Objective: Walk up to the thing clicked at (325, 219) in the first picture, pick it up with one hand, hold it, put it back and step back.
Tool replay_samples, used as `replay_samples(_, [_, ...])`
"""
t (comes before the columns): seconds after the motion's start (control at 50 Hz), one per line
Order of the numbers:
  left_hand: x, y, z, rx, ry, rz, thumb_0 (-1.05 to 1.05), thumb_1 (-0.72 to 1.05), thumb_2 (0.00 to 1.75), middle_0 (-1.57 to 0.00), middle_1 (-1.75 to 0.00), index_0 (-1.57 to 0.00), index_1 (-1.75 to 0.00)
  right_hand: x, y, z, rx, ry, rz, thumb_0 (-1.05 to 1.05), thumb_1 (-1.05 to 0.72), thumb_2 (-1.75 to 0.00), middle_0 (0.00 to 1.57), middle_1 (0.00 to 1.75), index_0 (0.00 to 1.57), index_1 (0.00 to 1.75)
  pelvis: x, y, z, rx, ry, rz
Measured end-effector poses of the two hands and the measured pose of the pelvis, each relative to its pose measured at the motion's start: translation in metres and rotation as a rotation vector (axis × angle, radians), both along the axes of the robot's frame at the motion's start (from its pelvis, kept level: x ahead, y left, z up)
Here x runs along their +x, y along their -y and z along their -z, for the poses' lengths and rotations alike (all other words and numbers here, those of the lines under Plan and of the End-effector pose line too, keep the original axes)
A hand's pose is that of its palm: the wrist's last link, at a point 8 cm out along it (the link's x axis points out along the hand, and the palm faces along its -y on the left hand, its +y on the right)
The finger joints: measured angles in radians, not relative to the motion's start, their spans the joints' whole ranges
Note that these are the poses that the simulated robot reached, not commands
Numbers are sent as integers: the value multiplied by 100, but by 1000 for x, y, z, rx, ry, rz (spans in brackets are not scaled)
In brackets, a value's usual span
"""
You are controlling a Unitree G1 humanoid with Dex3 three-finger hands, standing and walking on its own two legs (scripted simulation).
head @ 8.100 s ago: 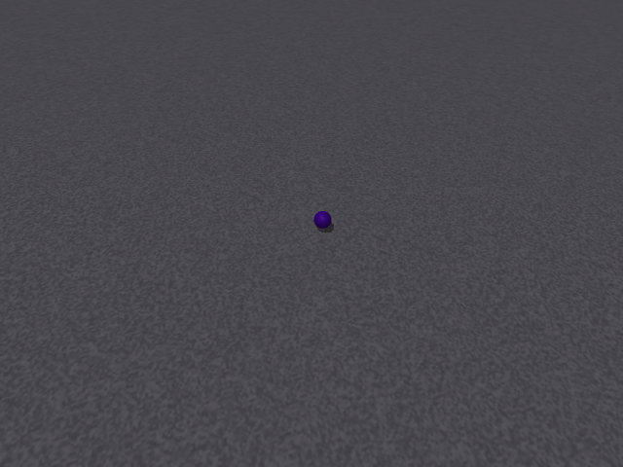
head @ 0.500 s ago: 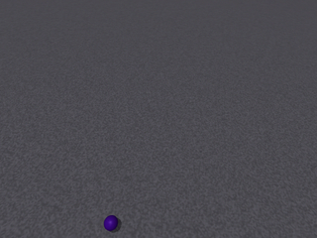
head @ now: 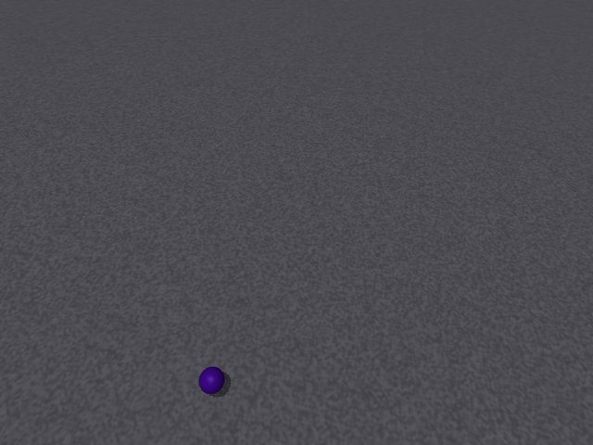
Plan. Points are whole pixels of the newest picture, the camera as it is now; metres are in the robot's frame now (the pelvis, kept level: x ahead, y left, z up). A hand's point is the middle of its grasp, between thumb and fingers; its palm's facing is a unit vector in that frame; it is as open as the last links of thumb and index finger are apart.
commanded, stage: walk up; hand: left
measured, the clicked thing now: (211, 380) +0.41 +0.25 -0.73
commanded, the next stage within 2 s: none
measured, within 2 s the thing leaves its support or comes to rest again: neither
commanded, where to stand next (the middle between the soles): +0.02 +0.01 m, yaw +0 degrees
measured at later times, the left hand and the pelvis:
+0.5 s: hand out of the picture +0.03 +0.25 -0.15, palm faces -0.05 -0.93 -0.36, open 7.3 cm; pelvis -0.02 +0.00 +0.00, yaw -2 degrees
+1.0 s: hand out of the picture +0.09 +0.25 -0.15, palm faces -0.06 -0.94 -0.33, open 7.3 cm; pelvis -0.01 +0.00 +0.01, yaw -2 degrees
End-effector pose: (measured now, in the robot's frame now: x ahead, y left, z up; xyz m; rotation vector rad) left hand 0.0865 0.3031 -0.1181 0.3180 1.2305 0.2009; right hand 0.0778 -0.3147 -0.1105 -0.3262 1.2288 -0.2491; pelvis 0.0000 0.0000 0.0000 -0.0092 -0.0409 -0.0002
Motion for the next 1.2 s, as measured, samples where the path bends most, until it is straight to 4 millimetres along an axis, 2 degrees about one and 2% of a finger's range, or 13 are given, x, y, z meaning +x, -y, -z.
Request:
replay_samples(0.12, [1,-12,13,-26,10,1,1,91,90,-21,-30,-21,-30,-27,-13,-1,-20,-38,8,0,-90,-89,20,30,20,30,-6,-14,6,4,7,5])
replay_samples(0.2, [-4,-17,14,-23,4,-9,0,91,90,-21,-30,-21,-30,-39,-19,-4,-25,-56,-1,0,-90,-89,20,30,21,30,-11,-13,4,-4,-3,0])
replay_samples(0.34, [-37,-14,11,19,-61,2,0,91,90,-21,-30,-21,-30,-26,-11,3,-8,6,-23,0,-90,-89,21,30,21,30,-19,-4,7,6,-18,35])
replay_samples(0.4, [-53,-5,6,35,-86,4,0,91,90,-21,-30,-20,-30,-18,-9,8,20,38,-13,0,-90,-89,20,30,21,30,-22,1,5,-14,0,34])
replay_samples(0.46, [-59,3,-1,28,-90,6,1,91,90,-21,-30,-21,-30,-12,-12,9,52,60,-14,0,-90,-89,20,30,21,30,-20,4,1,3,3,34])
replay_samples(0.54, [-51,11,-7,13,-45,-1,1,91,90,-21,-30,-21,-30,-7,-15,9,73,69,-27,0,-90,-89,20,30,20,30,-18,6,-2,4,14,25])
replay_samples(0.66, [-27,16,-10,-3,25,14,1,91,90,-21,-30,-21,-30,-4,-18,2,76,74,-28,0,-90,-89,20,30,21,30,-16,7,-7,3,17,26])
replay_samples(0.76, [-8,15,-11,-12,58,29,1,91,90,-21,-30,-21,-30,-8,-16,-4,57,69,-13,0,-90,-89,20,30,21,30,-13,5,-9,1,13,30])
replay_samples(0.86, [3,11,-10,-16,67,40,0,91,90,-21,-30,-21,-30,-16,-14,-9,34,58,9,0,-90,-89,20,30,21,30,-12,2,-10,0,12,35])
replay_samples(0.98, [2,6,-7,-17,43,50,0,91,90,-21,-30,-21,-30,-25,-14,-11,20,38,27,0,-90,-89,20,30,20,30,-13,-3,-10,1,5,40])
replay_samples(1.2, [-17,-2,-4,-15,-18,36,0,91,90,-21,-30,-21,-30,-33,-25,-6,37,6,32,0,-90,-89,20,30,20,30,-13,-9,-11,0,0,38])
